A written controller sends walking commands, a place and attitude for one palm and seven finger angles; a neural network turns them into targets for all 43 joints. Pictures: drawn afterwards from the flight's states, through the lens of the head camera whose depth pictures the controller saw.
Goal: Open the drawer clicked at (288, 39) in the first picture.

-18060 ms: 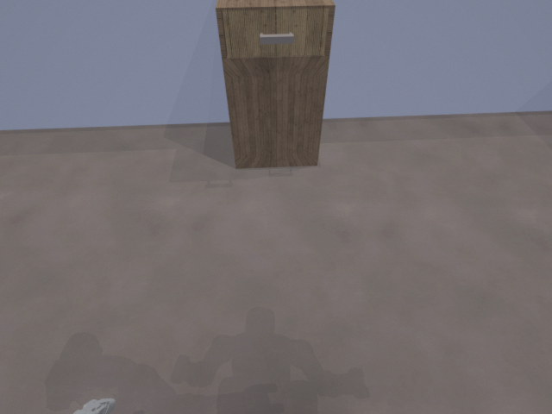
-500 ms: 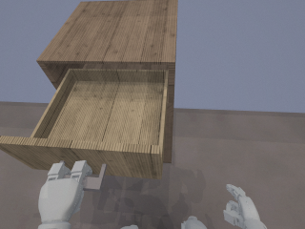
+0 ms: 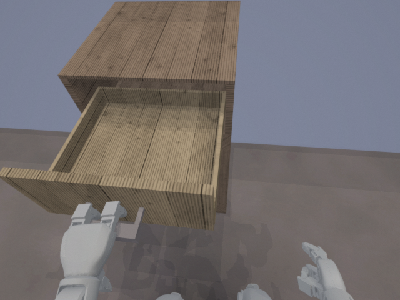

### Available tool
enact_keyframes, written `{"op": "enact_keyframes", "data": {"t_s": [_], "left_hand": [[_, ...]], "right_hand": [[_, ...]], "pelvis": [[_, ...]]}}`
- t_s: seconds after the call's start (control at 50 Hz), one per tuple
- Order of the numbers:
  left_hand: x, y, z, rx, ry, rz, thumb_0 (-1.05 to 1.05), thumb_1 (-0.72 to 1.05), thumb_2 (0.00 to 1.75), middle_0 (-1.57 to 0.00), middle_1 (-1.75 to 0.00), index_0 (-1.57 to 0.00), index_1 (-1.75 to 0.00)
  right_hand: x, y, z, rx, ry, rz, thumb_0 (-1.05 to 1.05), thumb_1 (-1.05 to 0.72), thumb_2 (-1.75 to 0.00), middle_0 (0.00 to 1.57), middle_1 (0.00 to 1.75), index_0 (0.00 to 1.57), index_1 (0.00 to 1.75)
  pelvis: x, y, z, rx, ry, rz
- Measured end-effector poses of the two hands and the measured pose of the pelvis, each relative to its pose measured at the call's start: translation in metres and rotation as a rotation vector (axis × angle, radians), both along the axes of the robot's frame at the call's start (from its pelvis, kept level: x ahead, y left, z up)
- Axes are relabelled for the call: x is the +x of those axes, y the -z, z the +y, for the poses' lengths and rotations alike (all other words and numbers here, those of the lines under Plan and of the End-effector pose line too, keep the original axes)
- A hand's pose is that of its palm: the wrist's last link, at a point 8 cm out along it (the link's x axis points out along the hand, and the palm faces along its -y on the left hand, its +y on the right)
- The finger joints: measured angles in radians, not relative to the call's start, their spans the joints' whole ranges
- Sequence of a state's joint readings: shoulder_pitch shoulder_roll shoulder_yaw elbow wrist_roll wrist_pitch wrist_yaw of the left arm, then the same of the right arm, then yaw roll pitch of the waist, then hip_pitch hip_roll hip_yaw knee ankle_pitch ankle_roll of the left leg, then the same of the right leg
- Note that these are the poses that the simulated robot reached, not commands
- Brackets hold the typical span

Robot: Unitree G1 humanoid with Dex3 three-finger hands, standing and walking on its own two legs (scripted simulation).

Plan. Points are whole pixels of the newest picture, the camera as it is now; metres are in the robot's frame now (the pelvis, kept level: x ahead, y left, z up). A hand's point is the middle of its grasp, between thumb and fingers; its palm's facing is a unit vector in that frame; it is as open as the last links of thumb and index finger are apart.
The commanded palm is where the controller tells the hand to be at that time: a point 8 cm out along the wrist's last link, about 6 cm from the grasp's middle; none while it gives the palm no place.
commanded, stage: lift the hand off the handle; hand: left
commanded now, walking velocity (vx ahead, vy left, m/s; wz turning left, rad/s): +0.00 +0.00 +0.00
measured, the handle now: (110, 219) +0.26 +0.22 +0.00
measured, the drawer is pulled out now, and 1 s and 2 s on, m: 0.30 0.30 0.30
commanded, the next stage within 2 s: draw the hand back to the body in 1.42 s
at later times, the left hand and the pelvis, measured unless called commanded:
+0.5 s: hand (92, 236) +0.22 +0.23 +0.03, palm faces +0.05 -0.07 -1.00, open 13.4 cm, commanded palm +0.19 +0.22 +0.09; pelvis +0.00 +0.00 +0.02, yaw +0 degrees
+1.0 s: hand (74, 218) +0.22 +0.23 +0.11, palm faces +0.10 -0.08 -0.99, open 13.5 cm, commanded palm +0.19 +0.22 +0.16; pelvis +0.01 +0.01 +0.05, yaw +0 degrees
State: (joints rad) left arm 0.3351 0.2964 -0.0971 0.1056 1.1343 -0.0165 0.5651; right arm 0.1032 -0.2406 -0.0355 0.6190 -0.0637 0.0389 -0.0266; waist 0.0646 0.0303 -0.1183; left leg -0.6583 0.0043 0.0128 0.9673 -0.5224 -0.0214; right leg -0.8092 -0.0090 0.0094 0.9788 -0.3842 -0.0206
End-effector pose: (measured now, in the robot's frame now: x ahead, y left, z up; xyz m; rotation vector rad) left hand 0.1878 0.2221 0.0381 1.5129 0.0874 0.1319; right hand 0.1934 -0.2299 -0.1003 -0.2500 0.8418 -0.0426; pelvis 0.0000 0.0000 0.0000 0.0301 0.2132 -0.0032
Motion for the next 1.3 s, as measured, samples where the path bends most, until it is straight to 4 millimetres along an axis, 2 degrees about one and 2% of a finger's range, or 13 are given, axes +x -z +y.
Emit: {"op": "enact_keyframes", "data": {"t_s": [0.14, 0.26, 0.56, 0.76, 0.96, 1.1, 1.3], "left_hand": [[0.004, -0.002, -0.001, 0.003, -0.007, 0.009, -0.01, -0.49, 0.31, -0.33, -1.21, -0.34, -1.23], [0.005, -0.009, 0.000, -0.006, 0.000, 0.030, -0.01, -0.49, 0.31, -0.34, -1.21, -0.35, -1.23], [0.006, -0.054, 0.005, -0.021, -0.001, -0.011, -0.01, -0.49, 0.31, -0.33, -1.20, -0.40, -1.24], [0.008, -0.078, 0.002, -0.033, 0.025, -0.008, -0.01, -0.49, 0.31, -0.32, -1.20, -0.41, -1.24], [0.007, -0.112, 0.004, -0.032, 0.029, -0.053, -0.01, -0.49, 0.31, -0.32, -1.20, -0.39, -1.23], [0.016, -0.135, 0.010, -0.039, 0.006, -0.074, -0.01, -0.49, 0.31, -0.32, -1.20, -0.35, -1.21], [0.016, -0.162, 0.001, -0.054, 0.063, -0.093, -0.01, -0.49, 0.31, -0.32, -1.20, -0.32, -1.20]], "right_hand": [[-0.005, 0.002, 0.007, 0.018, 0.004, 0.008, 0.01, -0.91, -0.90, 0.20, 0.30, 0.21, 0.30], [-0.007, -0.005, 0.010, 0.023, 0.008, -0.005, 0.01, -0.90, -0.90, 0.20, 0.30, 0.21, 0.30], [0.003, -0.031, 0.006, 0.018, 0.008, -0.047, 0.01, -0.90, -0.90, 0.20, 0.30, 0.21, 0.30], [0.019, -0.044, 0.020, 0.041, -0.033, -0.068, 0.01, -0.91, -0.90, 0.20, 0.30, 0.21, 0.30], [0.032, -0.054, 0.036, 0.082, -0.070, -0.075, 0.01, -0.91, -0.90, 0.20, 0.30, 0.21, 0.30], [0.039, -0.061, 0.039, 0.088, -0.084, -0.074, 0.01, -0.91, -0.90, 0.20, 0.30, 0.21, 0.30], [0.045, -0.073, 0.040, 0.100, -0.091, -0.097, 0.01, -0.91, -0.90, 0.20, 0.30, 0.20, 0.30]], "pelvis": [[-0.004, -0.003, -0.001, 0.002, -0.005, -0.011], [-0.006, -0.008, -0.002, 0.001, -0.005, -0.033], [-0.002, -0.026, 0.001, -0.003, 0.000, -0.099], [0.006, -0.036, 0.003, -0.007, 0.001, -0.138], [0.013, -0.045, 0.005, -0.012, 0.008, -0.170], [0.017, -0.051, 0.007, -0.016, 0.005, -0.193], [0.021, -0.057, 0.011, -0.024, 0.015, -0.219]]}}
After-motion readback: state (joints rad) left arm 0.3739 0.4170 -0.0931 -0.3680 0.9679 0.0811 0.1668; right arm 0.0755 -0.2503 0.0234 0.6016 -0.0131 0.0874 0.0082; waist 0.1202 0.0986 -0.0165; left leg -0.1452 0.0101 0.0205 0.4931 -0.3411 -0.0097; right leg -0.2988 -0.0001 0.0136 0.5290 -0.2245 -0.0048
